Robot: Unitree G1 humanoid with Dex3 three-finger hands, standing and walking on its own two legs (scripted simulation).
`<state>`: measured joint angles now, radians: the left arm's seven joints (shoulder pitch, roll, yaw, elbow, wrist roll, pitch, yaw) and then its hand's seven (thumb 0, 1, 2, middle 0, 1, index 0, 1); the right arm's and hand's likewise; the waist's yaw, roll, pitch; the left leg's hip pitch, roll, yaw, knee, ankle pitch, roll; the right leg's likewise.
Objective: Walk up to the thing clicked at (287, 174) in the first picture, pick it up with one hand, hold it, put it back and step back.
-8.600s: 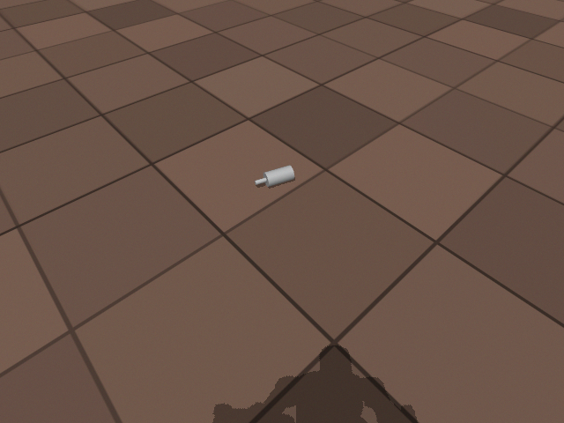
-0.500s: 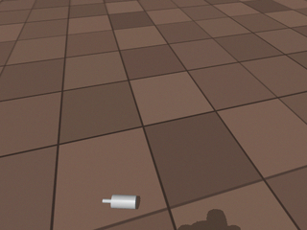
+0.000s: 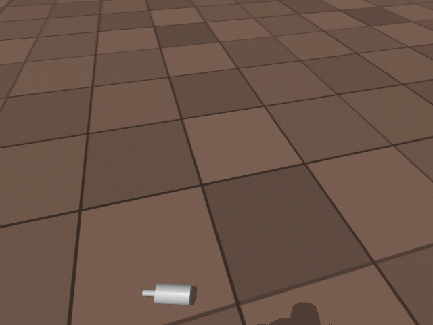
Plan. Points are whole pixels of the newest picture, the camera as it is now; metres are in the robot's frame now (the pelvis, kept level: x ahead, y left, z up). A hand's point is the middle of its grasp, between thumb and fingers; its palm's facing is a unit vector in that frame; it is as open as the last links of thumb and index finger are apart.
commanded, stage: walk up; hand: left
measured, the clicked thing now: (166, 293) +0.44 +0.25 -0.74
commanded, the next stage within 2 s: none
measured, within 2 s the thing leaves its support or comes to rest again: neither
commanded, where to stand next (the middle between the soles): +0.06 -0.02 m, yaw -1 degrees
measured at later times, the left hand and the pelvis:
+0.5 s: hand out of the picture +0.11 +0.26 -0.16, palm faces +0.00 -0.93 -0.37, open 7.4 cm; pelvis +0.02 +0.00 -0.01, yaw +0 degrees
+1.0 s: hand out of the picture +0.07 +0.28 -0.17, palm faces -0.02 -0.94 -0.35, open 7.4 cm; pelvis +0.01 +0.01 -0.01, yaw -2 degrees
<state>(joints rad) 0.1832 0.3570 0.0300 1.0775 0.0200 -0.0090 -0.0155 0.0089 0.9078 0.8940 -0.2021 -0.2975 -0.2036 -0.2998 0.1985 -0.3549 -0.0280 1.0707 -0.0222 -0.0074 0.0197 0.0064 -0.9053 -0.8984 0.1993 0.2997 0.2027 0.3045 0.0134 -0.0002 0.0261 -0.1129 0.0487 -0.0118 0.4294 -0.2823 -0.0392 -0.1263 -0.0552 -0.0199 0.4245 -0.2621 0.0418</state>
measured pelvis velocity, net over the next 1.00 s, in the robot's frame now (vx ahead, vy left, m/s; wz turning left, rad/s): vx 0.01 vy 0.01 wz -0.03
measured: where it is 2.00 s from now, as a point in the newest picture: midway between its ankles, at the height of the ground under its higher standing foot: outside the picture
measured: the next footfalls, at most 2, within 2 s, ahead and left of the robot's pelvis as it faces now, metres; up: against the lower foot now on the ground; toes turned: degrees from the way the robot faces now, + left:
none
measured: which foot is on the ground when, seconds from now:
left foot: down 0.00-1.00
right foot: down 0.00-1.00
